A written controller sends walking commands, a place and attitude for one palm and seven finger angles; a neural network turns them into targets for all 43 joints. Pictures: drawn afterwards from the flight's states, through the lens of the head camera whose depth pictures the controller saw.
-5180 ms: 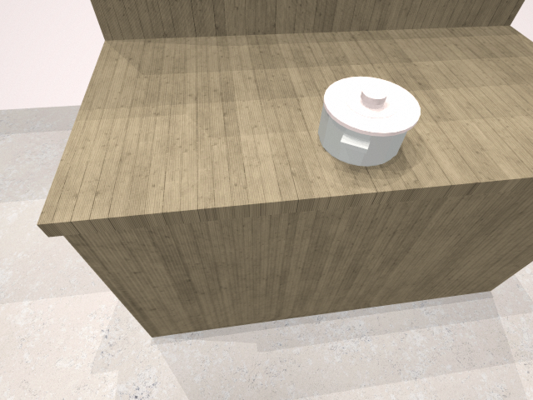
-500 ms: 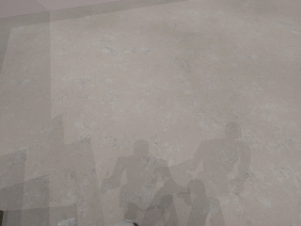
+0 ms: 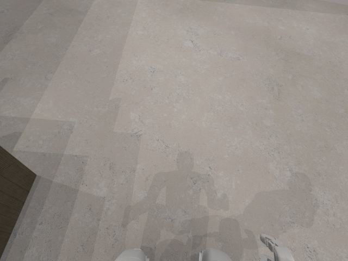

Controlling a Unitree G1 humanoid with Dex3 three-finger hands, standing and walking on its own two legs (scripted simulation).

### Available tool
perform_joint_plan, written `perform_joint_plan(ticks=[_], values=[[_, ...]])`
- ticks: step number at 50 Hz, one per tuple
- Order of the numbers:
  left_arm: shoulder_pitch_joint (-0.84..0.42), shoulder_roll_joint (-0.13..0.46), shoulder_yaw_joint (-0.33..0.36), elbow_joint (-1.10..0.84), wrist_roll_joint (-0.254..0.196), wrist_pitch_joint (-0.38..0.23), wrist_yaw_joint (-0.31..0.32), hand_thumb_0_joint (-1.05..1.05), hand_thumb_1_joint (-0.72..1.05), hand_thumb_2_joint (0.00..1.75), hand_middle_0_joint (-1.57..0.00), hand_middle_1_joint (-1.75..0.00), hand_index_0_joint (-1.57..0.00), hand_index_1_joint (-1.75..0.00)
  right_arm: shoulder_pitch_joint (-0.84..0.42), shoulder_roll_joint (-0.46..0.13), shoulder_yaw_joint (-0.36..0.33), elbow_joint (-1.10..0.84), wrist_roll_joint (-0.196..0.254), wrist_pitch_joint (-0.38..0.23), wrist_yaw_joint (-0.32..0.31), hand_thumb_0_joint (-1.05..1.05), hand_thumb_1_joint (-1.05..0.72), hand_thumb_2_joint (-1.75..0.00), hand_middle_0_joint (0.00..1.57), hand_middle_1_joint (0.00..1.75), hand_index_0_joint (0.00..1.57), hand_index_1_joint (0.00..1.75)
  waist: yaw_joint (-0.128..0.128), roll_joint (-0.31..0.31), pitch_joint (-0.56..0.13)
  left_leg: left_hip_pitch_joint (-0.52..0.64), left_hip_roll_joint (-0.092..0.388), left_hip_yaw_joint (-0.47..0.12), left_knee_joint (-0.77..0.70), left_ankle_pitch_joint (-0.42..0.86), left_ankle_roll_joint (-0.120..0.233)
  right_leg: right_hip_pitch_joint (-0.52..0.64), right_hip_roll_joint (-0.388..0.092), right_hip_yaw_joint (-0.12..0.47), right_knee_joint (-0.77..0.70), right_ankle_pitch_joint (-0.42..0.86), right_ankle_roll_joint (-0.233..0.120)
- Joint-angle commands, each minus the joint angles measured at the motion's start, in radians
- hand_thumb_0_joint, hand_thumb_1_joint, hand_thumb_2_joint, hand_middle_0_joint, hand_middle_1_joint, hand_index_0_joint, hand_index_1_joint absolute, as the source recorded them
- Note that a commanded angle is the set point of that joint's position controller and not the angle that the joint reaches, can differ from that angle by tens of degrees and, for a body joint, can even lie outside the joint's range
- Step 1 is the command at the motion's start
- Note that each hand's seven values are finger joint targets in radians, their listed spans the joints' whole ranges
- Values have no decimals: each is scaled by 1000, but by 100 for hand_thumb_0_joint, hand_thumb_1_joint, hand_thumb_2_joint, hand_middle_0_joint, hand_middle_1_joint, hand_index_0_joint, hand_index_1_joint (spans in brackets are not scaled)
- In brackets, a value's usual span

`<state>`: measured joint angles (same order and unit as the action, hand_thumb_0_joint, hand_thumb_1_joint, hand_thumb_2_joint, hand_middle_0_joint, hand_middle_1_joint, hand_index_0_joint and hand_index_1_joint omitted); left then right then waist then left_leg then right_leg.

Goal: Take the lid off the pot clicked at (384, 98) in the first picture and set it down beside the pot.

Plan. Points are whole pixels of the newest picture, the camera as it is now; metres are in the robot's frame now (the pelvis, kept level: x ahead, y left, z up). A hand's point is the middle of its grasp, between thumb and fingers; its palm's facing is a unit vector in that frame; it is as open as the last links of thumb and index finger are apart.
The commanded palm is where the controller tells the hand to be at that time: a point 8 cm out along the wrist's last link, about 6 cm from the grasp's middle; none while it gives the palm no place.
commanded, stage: turn to face it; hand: left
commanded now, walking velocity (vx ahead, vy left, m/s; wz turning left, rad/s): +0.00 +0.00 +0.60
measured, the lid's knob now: out of the picture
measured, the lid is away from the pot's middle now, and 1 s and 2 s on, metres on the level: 0.00 0.00 0.00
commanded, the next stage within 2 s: none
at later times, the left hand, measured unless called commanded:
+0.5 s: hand out of the picture +0.05 +0.15 -0.13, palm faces +0.30 -0.91 -0.29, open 7.4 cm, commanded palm none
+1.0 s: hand out of the picture -0.03 +0.19 -0.15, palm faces +0.60 -0.76 -0.27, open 7.4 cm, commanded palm none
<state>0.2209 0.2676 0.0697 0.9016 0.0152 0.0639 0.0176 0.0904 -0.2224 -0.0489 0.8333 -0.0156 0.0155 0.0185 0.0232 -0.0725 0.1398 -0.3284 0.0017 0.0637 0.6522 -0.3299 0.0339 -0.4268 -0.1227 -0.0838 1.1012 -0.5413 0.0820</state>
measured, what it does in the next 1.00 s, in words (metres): steps on the spot, turning left: right foot, then left foot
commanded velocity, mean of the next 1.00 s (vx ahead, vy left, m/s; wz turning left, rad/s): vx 0.00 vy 0.00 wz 0.60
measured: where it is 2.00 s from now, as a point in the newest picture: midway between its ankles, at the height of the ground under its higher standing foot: outside the picture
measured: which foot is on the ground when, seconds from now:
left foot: down 0.00-0.28, up 0.30-0.70, down 0.72-1.00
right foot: up 0.00-0.28, down 0.30-0.72, up 0.74-1.00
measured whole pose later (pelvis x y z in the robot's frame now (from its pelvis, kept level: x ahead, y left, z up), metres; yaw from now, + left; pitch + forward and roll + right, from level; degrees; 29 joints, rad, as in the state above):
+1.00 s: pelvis +0.02 -0.05 +0.02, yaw +36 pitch +1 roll -1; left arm 0.17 0.28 0.07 0.86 0.02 0.05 0.01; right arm 0.16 -0.22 -0.05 0.87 -0.02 0.04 0.01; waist 0.01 -0.02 0.09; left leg -0.29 -0.03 -0.05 0.51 -0.23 0.02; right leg -0.47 -0.08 0.00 0.97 -0.41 0.10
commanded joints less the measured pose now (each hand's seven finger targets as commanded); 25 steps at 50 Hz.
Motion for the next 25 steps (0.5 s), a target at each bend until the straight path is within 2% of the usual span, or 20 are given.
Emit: perform_joint_plan(ticks=[1,2,4,5,8,10,12,13,14,15,16,17,18,19,20,22,25], values=[[-13,87,30,-107,3,-30,-6,0,90,90,-20,-30,-20,-30,31,-214,-60,-56,-3,-4,-28,0,-90,-90,20,30,20,30,-21,237,-191,153,220,-251,-270,506,122,-110,6,90,65,119,24],[-9,81,30,-105,2,-27,-8,0,90,90,-20,-30,-20,-30,25,-212,-62,-58,-3,-4,-26,0,-90,-90,20,30,20,30,-21,241,-186,121,205,-245,-285,449,118,-83,18,84,23,131,24],[-26,75,29,-114,1,-25,-8,0,90,90,-20,-30,-20,-30,36,-218,-65,-50,-5,-2,-23,0,-90,-90,20,30,20,30,-28,226,-174,112,201,-279,-303,371,125,-68,37,78,-69,132,25],[-45,71,28,-123,1,-27,-8,0,90,90,-20,-30,-20,-30,55,-220,-69,-45,-6,0,-23,0,-90,-90,20,30,20,30,-40,227,-172,125,202,-301,-302,367,129,-69,47,75,-110,127,25],[-71,67,22,-145,-2,-35,-6,0,90,90,-20,-30,-20,-30,73,-229,-78,-37,-9,6,-21,0,-90,-90,20,30,20,30,-51,238,-186,126,197,-344,-271,398,130,-12,79,68,-241,111,17],[-42,63,20,-147,-6,-41,-4,0,90,90,-20,-30,-20,-30,61,-235,-84,-43,-8,11,-22,0,-90,-90,20,30,20,30,-42,267,-208,108,189,-372,-231,432,122,66,105,58,-349,121,9],[7,73,22,-139,-8,-53,-2,0,90,90,-20,-30,-20,-30,43,-225,-85,-49,-4,15,-21,0,-90,-90,20,30,20,30,-12,243,-217,48,157,-378,-166,441,91,195,127,43,-520,231,3],[56,102,30,-131,-7,-63,3,0,90,90,-20,-30,-20,-30,32,-200,-82,-57,4,15,-20,0,-90,-90,20,30,20,30,19,173,-235,-31,114,-355,-89,344,49,323,87,73,-682,324,-5],[87,198,49,-132,11,-75,14,0,90,90,-20,-30,-20,-30,57,-121,-70,-72,15,13,-14,0,-90,-90,20,30,20,30,29,-114,-251,-241,-19,-203,128,26,-37,479,-173,336,-809,391,-79],[73,253,53,-144,10,-69,15,0,90,90,-20,-30,-20,-30,57,-107,-65,-95,3,10,-16,0,-90,-90,20,30,20,30,28,-232,-222,-325,-65,-120,349,-304,-81,411,-376,485,-816,509,-197],[54,201,52,-141,6,-69,25,0,90,90,-20,-30,-20,-30,30,-145,-75,-81,-5,24,-17,0,-90,-90,20,30,20,30,29,-208,-195,-299,-16,-176,490,-281,-68,314,-357,432,-805,515,-224],[2,169,44,-154,5,-68,24,0,90,90,-20,-30,-20,-30,39,-136,-74,-62,-6,29,-13,0,-90,-90,20,30,20,30,-4,-154,-154,-311,2,-163,571,-221,-73,286,-296,370,-783,519,-227],[-42,134,32,-159,5,-68,21,0,90,90,-20,-30,-20,-30,49,-133,-71,-39,-7,33,-4,0,-90,-90,20,30,20,30,-25,-104,-123,-307,17,-137,614,-155,-84,269,-241,265,-756,561,-217],[-56,113,24,-163,8,-71,20,0,90,90,-20,-30,-20,-30,63,-123,-66,-25,-7,35,3,0,-90,-90,20,30,20,30,-36,-98,-120,-297,20,-110,613,-117,-94,273,-205,190,-733,622,-211],[-42,107,21,-159,9,-74,20,0,90,90,-20,-30,-20,-30,65,-112,-61,-23,-5,36,6,0,-90,-90,20,30,20,30,-31,-103,-129,-293,17,-89,587,-104,-102,301,-190,146,-721,683,-206],[2,117,24,-142,11,-75,21,0,90,90,-20,-30,-20,-30,39,-98,-54,-25,-1,39,10,0,-90,-90,20,30,20,30,-11,-101,-141,-273,19,-58,506,-102,-111,344,-193,100,-710,751,-204],[46,139,28,-120,12,-70,21,0,90,90,-20,-30,-20,-30,-12,-89,-44,-33,1,39,12,0,-90,-90,20,30,20,30,14,-102,-144,-243,22,-20,384,-105,-111,368,-213,78,-709,766,-216]])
